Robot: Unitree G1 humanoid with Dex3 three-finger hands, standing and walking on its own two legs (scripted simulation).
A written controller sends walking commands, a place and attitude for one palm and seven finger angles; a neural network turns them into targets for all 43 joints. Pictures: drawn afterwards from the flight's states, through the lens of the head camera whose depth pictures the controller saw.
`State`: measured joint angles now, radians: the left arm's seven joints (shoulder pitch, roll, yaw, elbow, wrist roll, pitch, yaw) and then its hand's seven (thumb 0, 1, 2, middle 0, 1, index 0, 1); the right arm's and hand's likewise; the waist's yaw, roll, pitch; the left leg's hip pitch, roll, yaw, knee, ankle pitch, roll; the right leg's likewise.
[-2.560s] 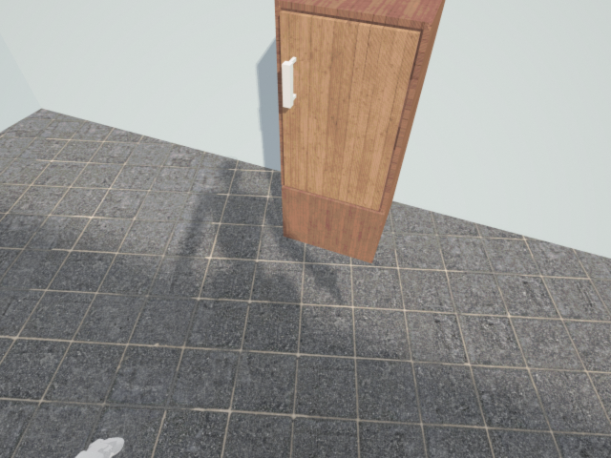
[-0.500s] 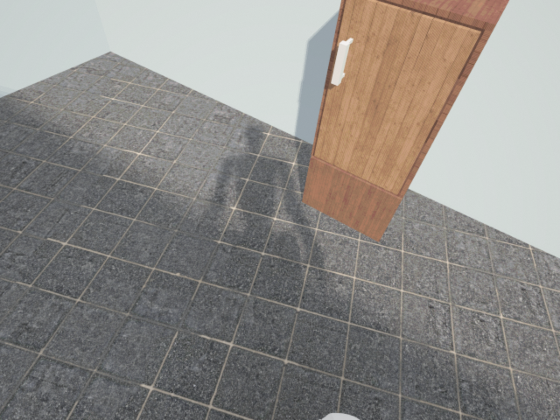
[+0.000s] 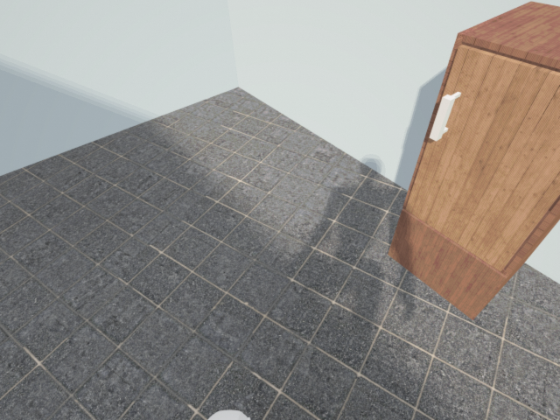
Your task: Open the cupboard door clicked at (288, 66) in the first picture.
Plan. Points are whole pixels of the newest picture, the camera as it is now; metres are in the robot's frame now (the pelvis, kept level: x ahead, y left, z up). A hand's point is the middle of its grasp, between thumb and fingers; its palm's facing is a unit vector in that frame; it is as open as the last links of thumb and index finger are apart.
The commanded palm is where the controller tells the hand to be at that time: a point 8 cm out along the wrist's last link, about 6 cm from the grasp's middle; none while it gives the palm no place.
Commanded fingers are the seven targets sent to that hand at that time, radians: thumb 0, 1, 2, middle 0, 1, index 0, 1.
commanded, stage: walk to a spot facing it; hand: left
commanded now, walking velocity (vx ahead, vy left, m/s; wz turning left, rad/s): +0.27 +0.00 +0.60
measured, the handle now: (446, 116) +0.89 -0.43 -0.03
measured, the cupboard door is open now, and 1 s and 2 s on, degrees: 0 0 0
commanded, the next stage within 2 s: turn to face it in 0.26 s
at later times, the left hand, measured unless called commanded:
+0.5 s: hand out of the picture +0.12 +0.26 -0.19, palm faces +0.33 -0.92 -0.21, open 7.4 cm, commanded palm none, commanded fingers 0.00 0.90 0.90 -0.20 -0.30 -0.20 -0.30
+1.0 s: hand (178, 324) +0.35 +0.24 -0.18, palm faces -0.02 -0.97 -0.23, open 7.4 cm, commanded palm none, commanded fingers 0.00 0.90 0.90 -0.20 -0.30 -0.20 -0.30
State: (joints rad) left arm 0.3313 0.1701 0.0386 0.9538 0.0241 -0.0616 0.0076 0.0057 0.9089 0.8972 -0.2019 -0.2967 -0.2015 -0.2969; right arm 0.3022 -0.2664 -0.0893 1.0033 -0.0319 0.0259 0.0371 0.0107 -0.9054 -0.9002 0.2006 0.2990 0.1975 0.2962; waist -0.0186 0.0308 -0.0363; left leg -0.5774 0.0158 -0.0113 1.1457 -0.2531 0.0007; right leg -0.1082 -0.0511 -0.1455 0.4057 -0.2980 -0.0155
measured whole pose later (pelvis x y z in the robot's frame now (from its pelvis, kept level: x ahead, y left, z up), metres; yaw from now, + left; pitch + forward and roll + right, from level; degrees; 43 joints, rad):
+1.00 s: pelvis +0.26 +0.05 -0.02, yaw -2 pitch -1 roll -1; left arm 0.17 0.19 0.07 0.94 0.03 0.04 0.00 0.01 0.91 0.90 -0.20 -0.30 -0.20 -0.30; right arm 0.31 -0.20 -0.05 1.03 -0.01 0.02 -0.03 0.00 -0.90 -0.90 0.20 0.30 0.20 0.30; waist -0.03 0.03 0.10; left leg -0.22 0.11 0.30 0.77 -0.47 0.01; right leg -0.27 -0.01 -0.10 0.62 -0.34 -0.03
